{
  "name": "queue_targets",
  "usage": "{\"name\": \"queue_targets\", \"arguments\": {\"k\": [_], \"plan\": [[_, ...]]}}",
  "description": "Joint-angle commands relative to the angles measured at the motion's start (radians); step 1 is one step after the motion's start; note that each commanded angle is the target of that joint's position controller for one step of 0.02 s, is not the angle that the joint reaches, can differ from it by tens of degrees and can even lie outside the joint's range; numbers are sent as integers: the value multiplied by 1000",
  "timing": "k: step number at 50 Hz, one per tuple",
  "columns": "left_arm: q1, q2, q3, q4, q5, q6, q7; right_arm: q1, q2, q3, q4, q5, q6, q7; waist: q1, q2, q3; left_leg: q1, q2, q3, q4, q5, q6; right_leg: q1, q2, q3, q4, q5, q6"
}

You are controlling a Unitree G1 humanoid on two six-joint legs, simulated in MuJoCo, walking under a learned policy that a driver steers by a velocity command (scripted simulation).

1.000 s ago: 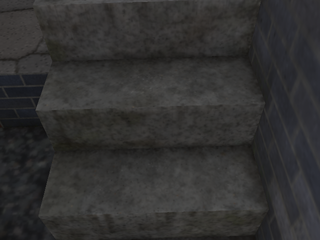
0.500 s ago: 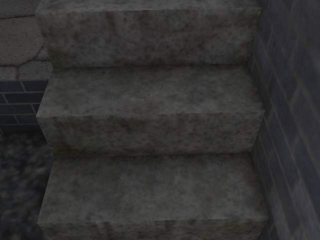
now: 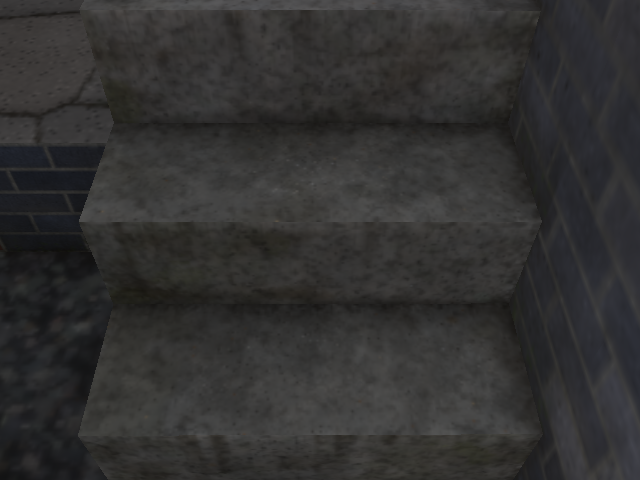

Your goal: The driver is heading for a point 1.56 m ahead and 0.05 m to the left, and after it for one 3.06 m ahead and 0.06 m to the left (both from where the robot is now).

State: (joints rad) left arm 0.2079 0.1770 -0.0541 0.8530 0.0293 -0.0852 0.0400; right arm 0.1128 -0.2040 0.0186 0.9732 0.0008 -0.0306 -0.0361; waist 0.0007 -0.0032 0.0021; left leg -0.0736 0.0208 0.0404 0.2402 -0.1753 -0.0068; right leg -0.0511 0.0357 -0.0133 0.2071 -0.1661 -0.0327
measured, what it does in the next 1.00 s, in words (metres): stands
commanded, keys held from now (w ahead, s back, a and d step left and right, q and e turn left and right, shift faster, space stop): w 1.00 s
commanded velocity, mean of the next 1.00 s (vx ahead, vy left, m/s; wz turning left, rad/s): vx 0.49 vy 0.00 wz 0.00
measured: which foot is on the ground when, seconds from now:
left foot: down 0.00-1.00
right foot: down 0.00-1.00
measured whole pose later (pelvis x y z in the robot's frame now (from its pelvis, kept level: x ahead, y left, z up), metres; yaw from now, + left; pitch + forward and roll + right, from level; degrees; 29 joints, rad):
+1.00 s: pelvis +0.00 -0.01 +0.00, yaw +0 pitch +1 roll +0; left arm 0.22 0.18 -0.06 0.84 0.03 -0.09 0.03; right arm 0.11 -0.21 0.02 0.97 0.00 -0.04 -0.03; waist 0.00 0.00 -0.01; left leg -0.09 0.03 0.03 0.24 -0.17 -0.02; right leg -0.06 0.05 -0.01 0.20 -0.16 -0.04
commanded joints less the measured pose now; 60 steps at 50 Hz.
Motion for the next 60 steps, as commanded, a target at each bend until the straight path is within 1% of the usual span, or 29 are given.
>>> {"name": "queue_targets", "arguments": {"k": [1, 7, 8, 10, 12, 13, 14, 18, 19, 22, 25, 31, 32, 33, 41, 43, 44, 45, 46, 48, 49, 51, 52, 54, 55, 56, 58, 59, 60], "plan": [[-2, 79, 15, -54, 1, -12, 0, -16, -103, -19, -45, 0, -14, 0, -3, 1, -42, 6, 131, -90, -14, 289, 43, 16, -149, 108, -14, 219, 6], [6, 80, 14, -53, 2, -15, -3, -23, -99, -19, -52, -5, -23, 8, 1, 6, -46, 2, 135, -92, -26, 287, 39, 13, -148, 100, -27, 175, 8], [17, 74, 15, -45, 7, -12, -6, 7, -117, -24, -35, 5, -27, 7, -5, -6, -55, 21, 140, -93, -17, 268, 33, 7, -149, 97, -16, 166, 8], [17, 74, 15, -45, 7, -12, -9, 5, -114, -24, -32, 4, -29, 8, -4, -2, -43, 14, 138, -92, -16, 258, 31, -7, -147, 96, -19, 151, 8], [-8, 91, 17, -56, 15, 0, -10, 8, -109, -21, -32, 8, -26, 7, -8, -12, -34, 1, 126, -80, 0, 254, 24, 3, -145, 102, -1, 215, 7], [-2, 81, 15, -53, 6, -7, -7, 8, -116, -21, -29, 7, -25, 3, -10, -3, -40, 8, 133, -91, -7, 267, 32, -4, -152, 100, 2, 211, 5], [4, 80, 14, -51, 4, -9, -6, 8, -118, -21, -28, 6, -24, 2, -6, 0, -40, 10, 134, -90, -3, 275, 34, -4, -152, 101, 1, 209, 5], [7, 83, 14, -47, 4, -10, -4, 9, -116, -18, -23, 7, -22, 1, -6, 1, -42, 12, 133, -91, 1, 280, 35, 0, -152, 102, 4, 215, 6], [-5, 89, 12, -57, -1, -14, -2, -21, -100, -14, -39, -2, -19, 2, 0, 12, -35, -9, 127, -89, -5, 298, 40, 9, -150, 107, -7, 230, 7], [-1, 90, 11, -57, 0, -14, 0, -11, -109, -14, -38, 1, -17, 2, -3, 3, -56, 1, 128, -88, -5, 300, 40, 29, -153, 107, -1, 259, 9], [13, 82, 9, -52, 1, -16, -3, -15, -105, -14, -42, -4, -21, 7, 1, 10, -42, -4, 132, -90, -19, 276, 35, 17, -149, 102, -23, 187, 11], [8, 85, 11, -60, 0, -19, -5, -17, -107, -17, -48, -4, -23, 8, -3, -1, -48, -1, 134, -90, -16, 272, 33, 14, -149, 105, -24, 208, 11], [9, 83, 12, -58, -2, -19, -3, -16, -112, -18, -48, -2, -24, 4, -4, 9, -54, 0, 135, -90, -13, 268, 33, 19, -152, 110, -23, 204, 7], [6, 85, 11, -62, 0, -20, -5, -20, -104, -17, -50, -3, -23, 7, -4, -6, -47, -3, 134, -90, -16, 268, 32, 12, -149, 106, -24, 209, 10], [10, 84, 12, -66, 0, -20, -6, -27, -101, -18, -55, -3, -23, 8, -3, -2, -55, -4, 132, -86, -7, 265, 27, 16, -149, 109, -19, 234, 11], [-3, 90, 11, -73, -1, -18, -4, -22, -108, -18, -52, 1, -17, 3, -7, -13, -66, -2, 128, -85, 5, 267, 30, 24, -152, 115, 0, 293, 10], [14, 82, 11, -66, -2, -19, -5, -21, -97, -16, -53, -3, -20, 6, -2, -1, -68, -4, 130, -83, -4, 257, 25, 23, -149, 109, -13, 243, 11], [11, 84, 11, -67, -1, -19, -6, -29, -97, -16, -55, -4, -21, 7, -1, 3, -54, -9, 130, -84, -6, 256, 24, 16, -148, 110, -18, 226, 11], [-6, 91, 11, -73, 1, -17, -5, -33, -107, -17, -54, 0, -18, 4, -4, -6, -49, -10, 128, -85, 4, 263, 28, 16, -150, 117, -5, 270, 10], [14, 83, 10, -67, -1, -18, -5, -23, -97, -15, -54, -3, -19, 6, 0, 2, -62, -8, 131, -83, -4, 253, 24, 21, -148, 110, -14, 236, 11], [11, 85, 11, -67, 0, -18, -6, -31, -98, -16, -55, -4, -21, 7, 1, 5, -50, -13, 130, -84, -6, 252, 23, 16, -147, 111, -19, 222, 10], [-5, 91, 10, -75, 1, -16, -4, -26, -108, -16, -53, 1, -16, 3, -4, -8, -59, -9, 128, -84, 6, 260, 27, 23, -150, 117, -1, 281, 10], [12, 84, 10, -68, -1, -17, -6, -23, -98, -15, -55, -3, -20, 6, 0, 2, -62, -11, 131, -83, -4, 251, 23, 23, -147, 111, -14, 233, 10], [7, 85, 11, -69, 2, -18, -7, -32, -100, -16, -58, -4, -21, 8, 1, 6, -48, -15, 131, -84, -6, 252, 22, 16, -146, 113, -19, 219, 10], [-10, 94, 11, -75, 3, -16, -5, -32, -110, -17, -55, 0, -18, 4, -4, -7, -47, -14, 128, -85, 5, 259, 26, 18, -148, 119, -6, 269, 9], [9, 84, 11, -70, 0, -18, -7, -23, -101, -16, -57, -3, -20, 7, -1, 1, -61, -11, 132, -83, -3, 252, 22, 23, -147, 112, -14, 237, 10], [-12, 93, 11, -76, 2, -16, -6, -30, -111, -17, -56, 1, -18, 4, -4, -8, -50, -14, 128, -84, 5, 257, 25, 20, -148, 119, -4, 272, 9], [7, 84, 11, -70, 0, -18, -7, -23, -101, -16, -57, -3, -20, 6, -1, 1, -64, -11, 132, -83, -2, 251, 22, 24, -146, 112, -13, 237, 10], [5, 85, 11, -70, 1, -18, -8, -27, -101, -16, -58, -4, -21, 7, -1, 2, -52, -15, 131, -83, -4, 250, 21, 19, -145, 113, -17, 226, 10]]}}
Velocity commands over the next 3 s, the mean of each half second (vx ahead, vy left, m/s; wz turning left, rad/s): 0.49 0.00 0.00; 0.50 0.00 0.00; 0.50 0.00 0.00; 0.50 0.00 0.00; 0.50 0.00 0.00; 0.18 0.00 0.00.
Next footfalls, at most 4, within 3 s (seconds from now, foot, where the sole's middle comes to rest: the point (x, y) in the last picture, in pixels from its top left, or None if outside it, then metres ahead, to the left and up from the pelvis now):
none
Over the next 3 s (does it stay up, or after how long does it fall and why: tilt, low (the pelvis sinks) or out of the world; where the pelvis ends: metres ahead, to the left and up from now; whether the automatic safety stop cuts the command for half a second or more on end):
stays up -0.01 -0.01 0.00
